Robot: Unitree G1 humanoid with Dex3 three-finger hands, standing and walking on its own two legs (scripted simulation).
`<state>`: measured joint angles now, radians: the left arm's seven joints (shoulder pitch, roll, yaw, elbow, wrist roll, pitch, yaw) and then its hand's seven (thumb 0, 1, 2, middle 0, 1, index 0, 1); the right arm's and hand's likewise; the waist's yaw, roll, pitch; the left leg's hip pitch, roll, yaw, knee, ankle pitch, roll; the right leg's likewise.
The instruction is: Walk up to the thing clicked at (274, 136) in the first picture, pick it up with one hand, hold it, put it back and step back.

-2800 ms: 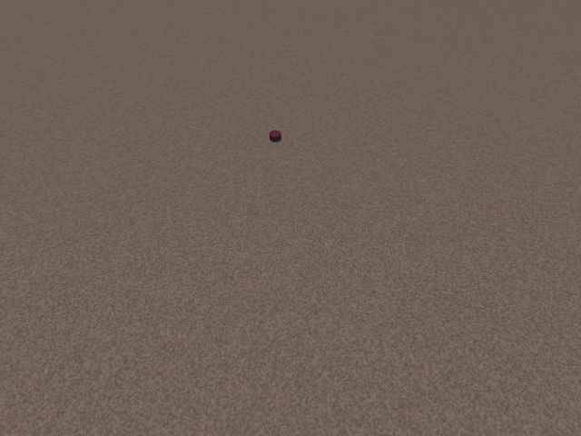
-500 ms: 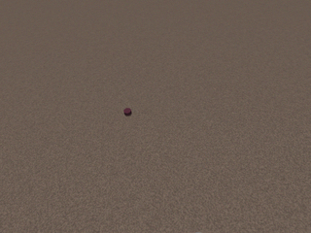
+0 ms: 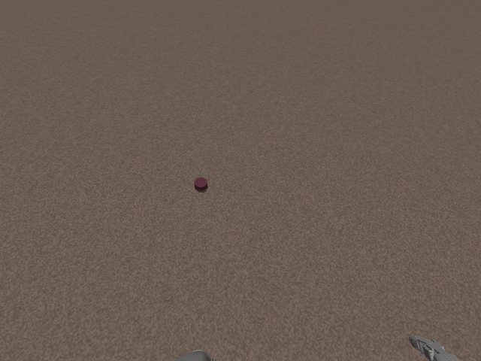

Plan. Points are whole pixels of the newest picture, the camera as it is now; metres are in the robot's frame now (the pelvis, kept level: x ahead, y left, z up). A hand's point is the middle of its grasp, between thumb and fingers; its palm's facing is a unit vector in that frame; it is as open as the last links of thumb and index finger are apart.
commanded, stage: walk up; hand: left
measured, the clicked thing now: (200, 184) +1.04 +0.23 -0.74
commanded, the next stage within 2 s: none
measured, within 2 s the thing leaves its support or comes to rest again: neither
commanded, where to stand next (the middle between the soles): +0.63 +0.01 m, yaw -2 degrees
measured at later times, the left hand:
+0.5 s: hand (137, 263) +0.32 +0.24 -0.10, palm faces -0.05 -0.91 -0.42, open 7.4 cm
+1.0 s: hand (129, 221) +0.44 +0.29 -0.14, palm faces -0.08 -0.93 -0.35, open 7.4 cm
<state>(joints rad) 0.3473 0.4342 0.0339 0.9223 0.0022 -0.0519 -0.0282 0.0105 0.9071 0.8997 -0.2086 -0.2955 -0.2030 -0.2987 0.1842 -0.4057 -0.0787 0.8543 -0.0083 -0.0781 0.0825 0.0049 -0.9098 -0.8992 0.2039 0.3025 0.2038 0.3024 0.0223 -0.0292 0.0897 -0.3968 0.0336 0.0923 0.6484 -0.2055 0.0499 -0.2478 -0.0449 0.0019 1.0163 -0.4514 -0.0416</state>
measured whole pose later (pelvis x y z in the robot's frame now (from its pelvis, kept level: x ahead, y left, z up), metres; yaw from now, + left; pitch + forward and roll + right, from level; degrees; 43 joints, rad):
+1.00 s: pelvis +0.38 +0.01 +0.01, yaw -1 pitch -3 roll +0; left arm 0.31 0.45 0.04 0.91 0.00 -0.05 -0.04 0.01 0.91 0.90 -0.21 -0.30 -0.20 -0.30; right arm 0.30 -0.39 -0.05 0.86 -0.01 -0.08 0.06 0.00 -0.91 -0.90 0.21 0.30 0.20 0.30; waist -0.01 -0.06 0.08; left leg -0.25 0.03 0.10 0.54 -0.24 0.03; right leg -0.46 -0.06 0.00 1.00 -0.36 -0.03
